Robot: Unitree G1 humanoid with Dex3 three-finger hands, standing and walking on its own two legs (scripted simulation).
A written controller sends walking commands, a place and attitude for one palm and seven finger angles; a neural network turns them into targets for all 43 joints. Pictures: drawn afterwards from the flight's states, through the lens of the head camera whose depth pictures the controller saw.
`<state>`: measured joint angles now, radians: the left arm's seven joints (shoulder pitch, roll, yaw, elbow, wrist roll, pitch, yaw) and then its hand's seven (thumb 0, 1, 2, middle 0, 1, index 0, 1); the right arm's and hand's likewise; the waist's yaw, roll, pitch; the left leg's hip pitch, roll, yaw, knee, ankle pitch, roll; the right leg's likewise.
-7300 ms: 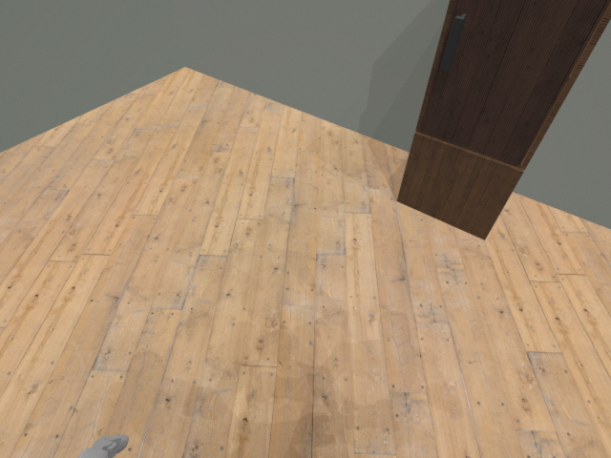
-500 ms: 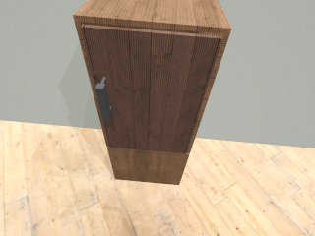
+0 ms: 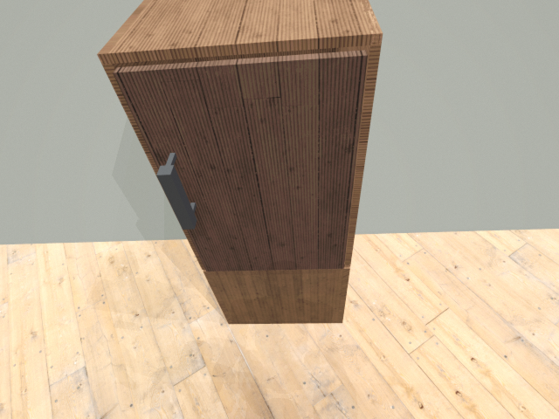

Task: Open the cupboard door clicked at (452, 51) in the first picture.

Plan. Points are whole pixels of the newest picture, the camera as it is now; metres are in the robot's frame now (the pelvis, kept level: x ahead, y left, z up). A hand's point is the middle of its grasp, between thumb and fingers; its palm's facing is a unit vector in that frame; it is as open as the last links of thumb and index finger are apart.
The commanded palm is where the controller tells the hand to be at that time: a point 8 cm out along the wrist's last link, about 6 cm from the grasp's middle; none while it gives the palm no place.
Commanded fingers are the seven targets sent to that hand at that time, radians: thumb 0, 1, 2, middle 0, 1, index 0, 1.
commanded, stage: look again from close up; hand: left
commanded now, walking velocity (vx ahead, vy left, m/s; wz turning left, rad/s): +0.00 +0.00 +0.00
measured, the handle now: (181, 191) +0.52 +0.23 +0.01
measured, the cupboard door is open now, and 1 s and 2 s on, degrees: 0 0 0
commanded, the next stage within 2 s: raise the hand with hooked fingers in 0.14 s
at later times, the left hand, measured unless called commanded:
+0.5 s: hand (166, 342) +0.22 +0.18 +0.01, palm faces +0.19 -0.98 -0.03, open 7.8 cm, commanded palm +0.12 +0.24 -0.06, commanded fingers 0.00 0.57 0.76 -0.22 -0.51 -0.22 -0.51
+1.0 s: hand (146, 365) +0.20 +0.22 -0.03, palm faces -0.08 -1.00 -0.03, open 10.6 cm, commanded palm +0.16 +0.29 -0.03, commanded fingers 0.00 -0.01 0.51 -0.27 -0.88 -0.27 -0.88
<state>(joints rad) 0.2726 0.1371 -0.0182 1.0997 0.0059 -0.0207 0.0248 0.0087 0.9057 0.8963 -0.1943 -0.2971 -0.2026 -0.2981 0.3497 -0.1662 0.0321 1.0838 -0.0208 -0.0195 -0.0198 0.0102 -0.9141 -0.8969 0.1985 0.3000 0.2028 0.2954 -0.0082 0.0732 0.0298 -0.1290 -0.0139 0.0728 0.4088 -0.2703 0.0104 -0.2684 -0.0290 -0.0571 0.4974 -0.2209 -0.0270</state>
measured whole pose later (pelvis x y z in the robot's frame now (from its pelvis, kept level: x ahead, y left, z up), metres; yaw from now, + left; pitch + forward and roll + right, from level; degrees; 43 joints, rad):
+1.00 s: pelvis -0.04 +0.03 -0.08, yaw +1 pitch +12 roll -2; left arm 0.27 0.27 0.18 0.02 -0.28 -0.25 -0.33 0.01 0.21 0.60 -0.24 -0.74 -0.25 -0.74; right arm 0.26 -0.16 0.08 0.55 0.03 -0.19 -0.04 0.02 -0.90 -0.90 0.21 0.30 0.21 0.30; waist -0.01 0.03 -0.09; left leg -0.79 -0.01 0.00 1.12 -0.55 0.04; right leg -0.85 -0.04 -0.08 1.03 -0.39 0.00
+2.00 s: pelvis +0.00 +0.02 -0.04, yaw +0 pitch +11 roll -1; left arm -0.05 0.43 0.45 0.44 -0.36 -0.23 -0.53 -0.01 -0.50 0.30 -0.29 -1.20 -0.30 -1.20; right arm 0.30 -0.30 0.04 0.56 0.03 -0.19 -0.07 0.02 -0.91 -0.90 0.20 0.30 0.21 0.30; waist -0.01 0.03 -0.08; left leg -0.59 0.01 0.00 0.89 -0.48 0.02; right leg -0.67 -0.01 -0.08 0.83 -0.35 -0.02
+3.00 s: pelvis -0.01 +0.03 -0.05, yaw +0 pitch +13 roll -2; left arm -0.30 0.46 0.46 0.66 -0.30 -0.29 -0.51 -0.01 -0.50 0.30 -0.29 -1.20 -0.30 -1.20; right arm 0.33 -0.29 0.05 0.57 0.02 -0.14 -0.07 0.02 -0.91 -0.90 0.20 0.30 0.21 0.30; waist -0.04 0.01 -0.08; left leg -0.66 0.00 0.01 0.92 -0.49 0.03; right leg -0.73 -0.02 -0.07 0.85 -0.34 0.00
